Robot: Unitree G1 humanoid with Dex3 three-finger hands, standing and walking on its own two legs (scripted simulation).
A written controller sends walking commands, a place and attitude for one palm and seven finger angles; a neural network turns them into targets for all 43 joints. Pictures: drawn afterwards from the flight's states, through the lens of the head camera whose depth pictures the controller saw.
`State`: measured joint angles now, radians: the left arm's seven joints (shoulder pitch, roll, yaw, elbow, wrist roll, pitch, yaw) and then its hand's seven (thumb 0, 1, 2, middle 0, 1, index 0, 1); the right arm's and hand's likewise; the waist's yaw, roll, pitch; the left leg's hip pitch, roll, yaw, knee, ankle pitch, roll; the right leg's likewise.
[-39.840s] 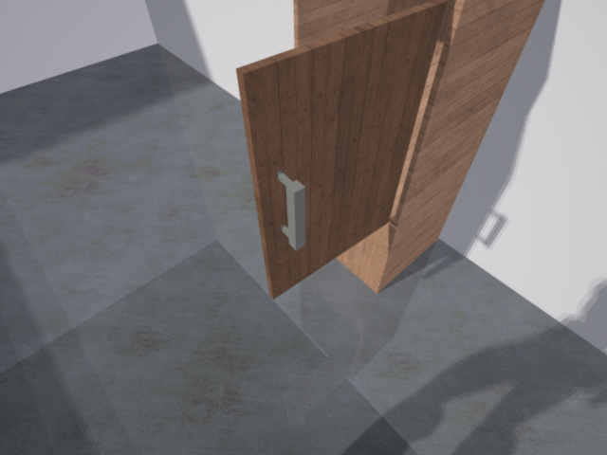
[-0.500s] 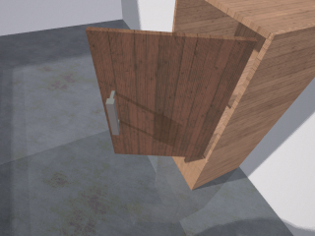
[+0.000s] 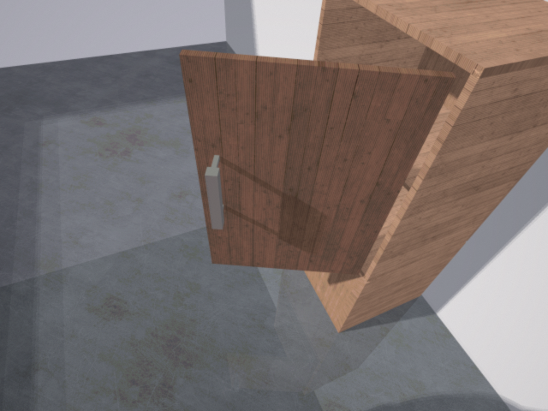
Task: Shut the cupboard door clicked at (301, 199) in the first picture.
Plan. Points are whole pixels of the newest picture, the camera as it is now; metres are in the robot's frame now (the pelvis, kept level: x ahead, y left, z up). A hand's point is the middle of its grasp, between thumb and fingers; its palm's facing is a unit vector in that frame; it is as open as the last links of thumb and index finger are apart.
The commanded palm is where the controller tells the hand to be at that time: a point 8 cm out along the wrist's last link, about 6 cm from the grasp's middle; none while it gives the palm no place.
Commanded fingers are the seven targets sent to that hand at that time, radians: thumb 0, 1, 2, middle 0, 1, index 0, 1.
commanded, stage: come to a stop and stand still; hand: left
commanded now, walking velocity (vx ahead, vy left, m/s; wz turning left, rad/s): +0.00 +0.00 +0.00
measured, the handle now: (217, 193) +0.52 +0.15 -0.02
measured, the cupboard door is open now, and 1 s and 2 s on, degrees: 63 63 63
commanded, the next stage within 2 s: look again from close up in 0.04 s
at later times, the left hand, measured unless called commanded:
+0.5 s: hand out of the picture +0.00 +0.20 -0.18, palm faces +0.02 -0.97 -0.23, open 7.4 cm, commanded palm none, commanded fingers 0.00 0.90 0.90 -0.20 -0.30 -0.20 -0.30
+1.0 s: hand out of the picture -0.02 +0.18 -0.19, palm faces +0.01 -0.99 -0.17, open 7.4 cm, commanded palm none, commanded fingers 0.00 0.90 0.90 -0.20 -0.30 -0.20 -0.30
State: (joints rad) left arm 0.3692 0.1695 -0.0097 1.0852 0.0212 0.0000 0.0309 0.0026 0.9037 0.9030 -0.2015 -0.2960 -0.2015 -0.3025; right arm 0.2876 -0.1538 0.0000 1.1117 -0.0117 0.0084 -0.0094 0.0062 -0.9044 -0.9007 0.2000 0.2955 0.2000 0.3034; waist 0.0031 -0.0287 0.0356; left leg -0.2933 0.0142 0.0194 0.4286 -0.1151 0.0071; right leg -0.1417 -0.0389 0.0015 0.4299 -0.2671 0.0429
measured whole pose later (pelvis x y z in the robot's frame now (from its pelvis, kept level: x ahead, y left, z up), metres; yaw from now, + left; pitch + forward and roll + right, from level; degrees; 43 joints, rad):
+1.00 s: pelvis +0.02 +0.00 -0.01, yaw +0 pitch -1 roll -1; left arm 0.41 0.20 0.00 1.06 0.03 0.00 0.01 0.00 0.90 0.90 -0.20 -0.30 -0.20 -0.30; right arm 0.29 -0.16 -0.01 1.06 -0.02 0.00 0.00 0.01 -0.90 -0.90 0.20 0.30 0.20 0.30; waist 0.00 -0.04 -0.02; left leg -0.34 0.02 0.02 0.56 -0.21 0.01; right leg -0.18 -0.03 0.01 0.53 -0.35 0.02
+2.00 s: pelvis +0.00 -0.01 -0.01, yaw -2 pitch +0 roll +1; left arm 0.31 0.22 -0.02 1.00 0.02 0.01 0.02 0.00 0.90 0.90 -0.20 -0.30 -0.20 -0.30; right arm 0.33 -0.23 -0.01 1.02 -0.02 0.01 0.00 0.01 -0.91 -0.90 0.20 0.30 0.20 0.30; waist -0.02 0.02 0.02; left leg -0.34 0.02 0.05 0.52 -0.17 0.00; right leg -0.23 -0.03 0.04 0.58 -0.35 0.02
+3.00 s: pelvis +0.05 -0.03 +0.00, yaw -2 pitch +0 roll +1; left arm 0.23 0.26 -0.01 1.08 0.02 -0.01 0.02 0.00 0.90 0.90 -0.20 -0.30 -0.20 -0.30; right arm 0.17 -0.24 0.01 1.11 -0.01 -0.01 -0.02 0.01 -0.90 -0.90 0.20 0.30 0.20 0.30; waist 0.01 -0.02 0.04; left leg -0.23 0.04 0.04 0.43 -0.20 -0.03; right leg -0.09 -0.02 0.03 0.43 -0.34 0.01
